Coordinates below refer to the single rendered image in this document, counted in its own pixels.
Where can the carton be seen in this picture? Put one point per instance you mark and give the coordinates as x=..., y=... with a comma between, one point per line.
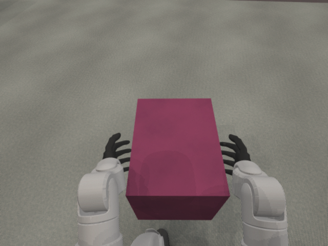
x=176, y=169

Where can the robot right forearm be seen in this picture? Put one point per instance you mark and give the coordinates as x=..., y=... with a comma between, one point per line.
x=263, y=206

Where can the robot left shin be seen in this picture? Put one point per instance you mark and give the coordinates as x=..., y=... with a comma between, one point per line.
x=152, y=230

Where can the left robot hand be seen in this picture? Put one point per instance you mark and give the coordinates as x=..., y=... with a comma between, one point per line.
x=111, y=147

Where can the right robot hand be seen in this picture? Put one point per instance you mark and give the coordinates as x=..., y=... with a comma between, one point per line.
x=239, y=155

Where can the left robot thigh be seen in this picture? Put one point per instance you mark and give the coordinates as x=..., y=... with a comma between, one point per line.
x=148, y=239

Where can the robot left forearm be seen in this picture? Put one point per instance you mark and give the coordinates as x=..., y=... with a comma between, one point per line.
x=98, y=204

